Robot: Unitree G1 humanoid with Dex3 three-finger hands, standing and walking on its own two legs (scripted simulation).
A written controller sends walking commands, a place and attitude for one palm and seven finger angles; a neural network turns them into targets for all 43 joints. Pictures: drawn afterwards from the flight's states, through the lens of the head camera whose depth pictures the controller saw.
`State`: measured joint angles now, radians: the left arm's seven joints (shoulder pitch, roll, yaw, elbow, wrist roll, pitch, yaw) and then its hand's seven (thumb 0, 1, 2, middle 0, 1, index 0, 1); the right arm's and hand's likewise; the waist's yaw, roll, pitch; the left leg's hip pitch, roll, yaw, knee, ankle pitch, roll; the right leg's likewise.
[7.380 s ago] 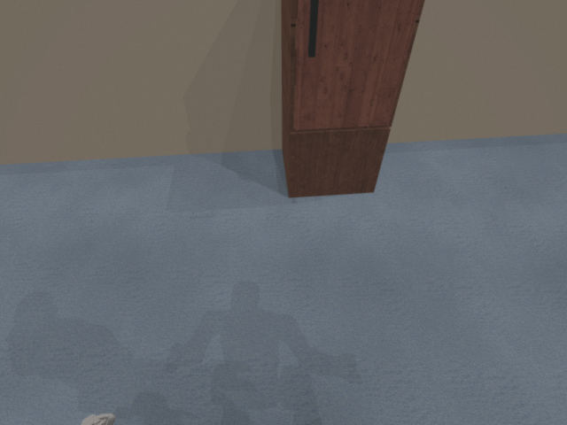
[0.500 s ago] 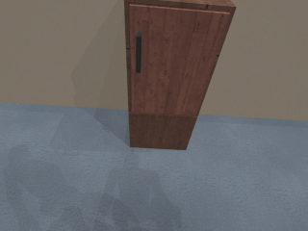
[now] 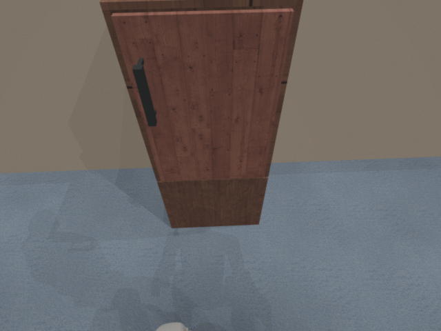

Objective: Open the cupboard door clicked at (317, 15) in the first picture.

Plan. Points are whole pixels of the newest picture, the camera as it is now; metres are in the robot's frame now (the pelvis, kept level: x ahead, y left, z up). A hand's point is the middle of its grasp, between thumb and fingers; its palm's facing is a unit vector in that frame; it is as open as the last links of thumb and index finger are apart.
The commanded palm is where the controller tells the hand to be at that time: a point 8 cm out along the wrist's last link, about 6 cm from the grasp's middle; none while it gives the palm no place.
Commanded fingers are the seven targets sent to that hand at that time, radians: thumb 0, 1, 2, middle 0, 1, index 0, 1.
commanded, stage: take the last steps up to it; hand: left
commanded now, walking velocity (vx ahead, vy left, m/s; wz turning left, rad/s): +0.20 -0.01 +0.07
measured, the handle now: (147, 93) +0.66 +0.22 +0.07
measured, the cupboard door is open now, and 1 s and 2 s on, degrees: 0 0 0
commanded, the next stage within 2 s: come to a stop and stand still in 0.12 s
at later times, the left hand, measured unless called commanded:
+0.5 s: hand out of the picture +0.09 +0.19 -0.18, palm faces +0.04 -0.99 -0.15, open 7.4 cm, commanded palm none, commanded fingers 0.00 0.90 0.90 -0.20 -0.30 -0.20 -0.30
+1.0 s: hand out of the picture +0.14 +0.13 -0.17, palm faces +0.02 -0.98 -0.21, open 7.3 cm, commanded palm none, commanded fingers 0.00 0.90 0.90 -0.20 -0.30 -0.20 -0.30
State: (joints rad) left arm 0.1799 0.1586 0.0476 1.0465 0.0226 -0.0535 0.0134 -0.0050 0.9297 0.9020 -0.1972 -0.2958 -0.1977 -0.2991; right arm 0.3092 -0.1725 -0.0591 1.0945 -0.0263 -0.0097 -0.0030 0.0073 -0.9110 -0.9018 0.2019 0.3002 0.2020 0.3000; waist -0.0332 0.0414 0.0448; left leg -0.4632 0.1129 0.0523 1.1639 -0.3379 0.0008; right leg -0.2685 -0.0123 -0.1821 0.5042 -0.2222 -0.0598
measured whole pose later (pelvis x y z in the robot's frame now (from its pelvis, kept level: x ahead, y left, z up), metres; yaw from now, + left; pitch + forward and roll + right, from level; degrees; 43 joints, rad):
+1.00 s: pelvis +0.10 -0.05 +0.00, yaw -1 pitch -1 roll +0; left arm 0.22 0.17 0.02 1.09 0.01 0.01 0.03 0.01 0.94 0.90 -0.20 -0.30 -0.20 -0.30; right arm 0.31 -0.13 -0.02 1.15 -0.01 0.01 -0.02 0.00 -0.91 -0.90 0.20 0.30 0.20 0.30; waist -0.01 0.01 0.03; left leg -0.22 0.06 0.03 0.47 -0.23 -0.04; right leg -0.21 -0.01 -0.08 0.49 -0.25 -0.03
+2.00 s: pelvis +0.10 -0.02 +0.00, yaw +0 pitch +0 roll +1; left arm 0.48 0.17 0.04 0.26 -0.12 -0.04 0.12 0.03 0.91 0.89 -0.20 -0.32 -0.20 -0.32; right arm 0.34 -0.19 0.00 0.88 0.03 -0.23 -0.06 0.02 -0.92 -0.90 0.21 0.30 0.21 0.30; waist -0.01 0.00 -0.01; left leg -0.27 -0.01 0.05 0.55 -0.29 0.01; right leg -0.28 -0.07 -0.06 0.58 -0.31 0.01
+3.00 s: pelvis +0.09 -0.03 -0.04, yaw +0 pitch +8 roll -1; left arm 0.21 0.31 0.33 0.15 -0.34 -0.31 -0.34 0.00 -0.23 0.42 -0.28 -1.02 -0.28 -1.03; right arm 0.27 -0.28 0.01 0.58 0.04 -0.25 -0.08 0.01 -0.90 -0.90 0.20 0.30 0.20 0.30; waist 0.00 0.01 -0.08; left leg -0.60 0.04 0.02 0.89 -0.43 0.00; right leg -0.58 -0.03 -0.08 0.85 -0.41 0.00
